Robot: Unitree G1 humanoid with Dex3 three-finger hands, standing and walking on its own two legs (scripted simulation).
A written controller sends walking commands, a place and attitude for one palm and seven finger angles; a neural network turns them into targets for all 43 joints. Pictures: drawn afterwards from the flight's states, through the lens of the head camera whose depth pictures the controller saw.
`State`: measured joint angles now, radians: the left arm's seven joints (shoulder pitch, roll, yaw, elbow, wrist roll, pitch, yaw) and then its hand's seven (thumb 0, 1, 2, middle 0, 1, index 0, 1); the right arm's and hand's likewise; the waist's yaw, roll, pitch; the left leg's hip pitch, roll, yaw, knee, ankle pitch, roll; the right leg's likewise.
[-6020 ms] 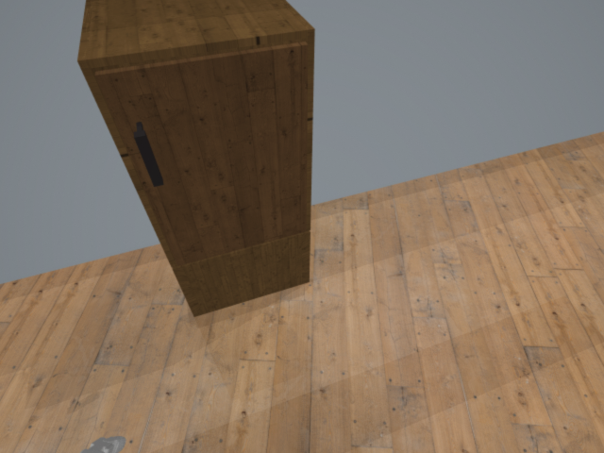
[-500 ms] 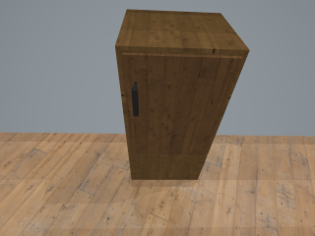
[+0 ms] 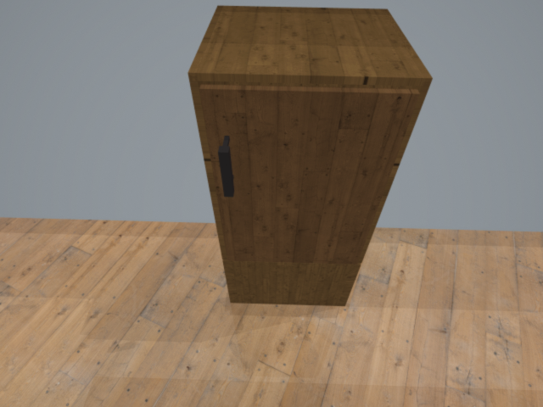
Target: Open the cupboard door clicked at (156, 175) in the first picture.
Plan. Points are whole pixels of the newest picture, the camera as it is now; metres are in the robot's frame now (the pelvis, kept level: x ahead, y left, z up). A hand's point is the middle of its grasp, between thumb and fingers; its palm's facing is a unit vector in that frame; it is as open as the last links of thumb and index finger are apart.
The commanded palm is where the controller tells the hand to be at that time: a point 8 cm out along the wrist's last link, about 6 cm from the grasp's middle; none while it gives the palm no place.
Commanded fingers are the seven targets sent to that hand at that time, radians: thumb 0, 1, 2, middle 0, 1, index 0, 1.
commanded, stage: shuffle to correct the standing spot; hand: left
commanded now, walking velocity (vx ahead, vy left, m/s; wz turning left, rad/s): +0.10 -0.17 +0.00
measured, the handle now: (227, 166) +0.59 +0.13 +0.00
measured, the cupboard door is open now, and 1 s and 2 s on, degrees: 0 0 0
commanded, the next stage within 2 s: come to a stop and stand still in 0.30 s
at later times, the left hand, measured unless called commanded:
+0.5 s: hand out of the picture +0.10 +0.12 -0.17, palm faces +0.05 -0.96 -0.26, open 7.3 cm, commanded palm none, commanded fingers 0.00 0.90 0.90 -0.20 -0.30 -0.20 -0.30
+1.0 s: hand out of the picture +0.07 +0.14 -0.17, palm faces +0.10 -0.97 -0.21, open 7.4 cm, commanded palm none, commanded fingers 0.00 0.90 0.90 -0.20 -0.30 -0.20 -0.30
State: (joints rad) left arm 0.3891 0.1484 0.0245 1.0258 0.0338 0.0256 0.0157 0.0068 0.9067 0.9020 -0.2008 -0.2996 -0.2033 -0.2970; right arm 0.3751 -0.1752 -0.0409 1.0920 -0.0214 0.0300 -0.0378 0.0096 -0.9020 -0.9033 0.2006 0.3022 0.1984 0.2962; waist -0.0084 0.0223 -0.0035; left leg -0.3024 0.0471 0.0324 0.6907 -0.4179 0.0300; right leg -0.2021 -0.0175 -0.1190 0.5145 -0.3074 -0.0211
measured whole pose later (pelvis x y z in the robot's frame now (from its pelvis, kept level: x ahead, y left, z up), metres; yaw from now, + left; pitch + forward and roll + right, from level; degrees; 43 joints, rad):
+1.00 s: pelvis +0.04 -0.06 +0.00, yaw +3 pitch -1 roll -1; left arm 0.22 0.19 0.06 1.00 0.03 0.06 0.03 0.01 0.91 0.90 -0.20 -0.30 -0.20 -0.30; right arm 0.18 -0.15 -0.03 0.96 -0.02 0.03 -0.03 0.01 -0.91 -0.90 0.20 0.30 0.20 0.30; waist 0.01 -0.02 0.06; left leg -0.25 -0.03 0.13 0.48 -0.22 0.10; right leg -0.41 -0.05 -0.01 0.97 -0.40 0.03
